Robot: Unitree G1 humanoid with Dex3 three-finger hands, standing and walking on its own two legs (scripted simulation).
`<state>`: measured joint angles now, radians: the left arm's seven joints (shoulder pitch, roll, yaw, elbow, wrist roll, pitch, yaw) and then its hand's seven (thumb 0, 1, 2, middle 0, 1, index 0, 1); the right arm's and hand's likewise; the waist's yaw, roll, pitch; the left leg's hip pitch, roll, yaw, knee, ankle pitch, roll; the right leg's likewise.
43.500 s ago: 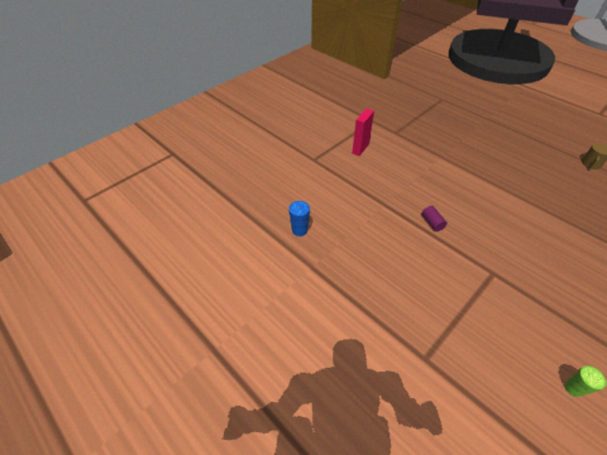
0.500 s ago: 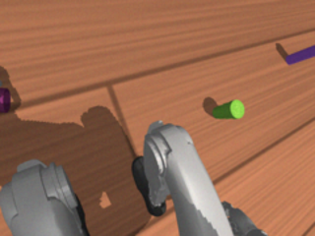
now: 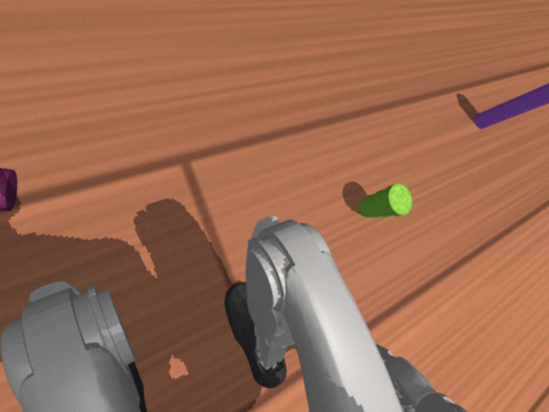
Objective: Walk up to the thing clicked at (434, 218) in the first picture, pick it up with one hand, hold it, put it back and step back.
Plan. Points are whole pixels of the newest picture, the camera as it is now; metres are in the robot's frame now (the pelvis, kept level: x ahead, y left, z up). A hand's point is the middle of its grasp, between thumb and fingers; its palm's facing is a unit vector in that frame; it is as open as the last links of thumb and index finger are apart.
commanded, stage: open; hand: left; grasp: from above
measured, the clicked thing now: out of the picture +0.47 +0.29 -0.27
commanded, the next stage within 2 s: withdraw in 0.38 s
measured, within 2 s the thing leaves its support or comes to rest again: neither
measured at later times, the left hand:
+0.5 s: hand out of the picture +0.45 +0.30 -0.23, palm faces -0.56 -0.03 -0.83, open 13.2 cm
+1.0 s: hand out of the picture +0.49 +0.35 -0.06, palm faces -0.31 -0.09 -0.95, open 14.1 cm
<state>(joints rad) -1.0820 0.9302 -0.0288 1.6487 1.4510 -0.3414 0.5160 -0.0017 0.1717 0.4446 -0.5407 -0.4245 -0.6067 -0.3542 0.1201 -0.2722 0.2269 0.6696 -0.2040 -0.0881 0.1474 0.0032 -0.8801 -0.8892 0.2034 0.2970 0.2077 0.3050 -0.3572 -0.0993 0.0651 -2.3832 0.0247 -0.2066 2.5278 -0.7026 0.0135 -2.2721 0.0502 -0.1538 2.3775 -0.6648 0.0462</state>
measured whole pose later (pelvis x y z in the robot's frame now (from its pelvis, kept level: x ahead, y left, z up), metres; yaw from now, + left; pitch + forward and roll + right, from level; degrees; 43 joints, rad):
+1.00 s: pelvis +0.00 +0.00 +0.05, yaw +4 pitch +36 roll -9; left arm -1.11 0.77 0.00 1.39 1.10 0.04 0.32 0.00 -0.49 0.97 -0.07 -0.97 -0.08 -0.96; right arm 0.16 -0.25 0.11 0.68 -0.11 -0.04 0.18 0.00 -0.89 -0.90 0.20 0.30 0.21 0.30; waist -0.25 0.04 -0.09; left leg -2.29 0.04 -0.12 2.33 -0.69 0.02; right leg -2.22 0.04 -0.09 2.23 -0.66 0.03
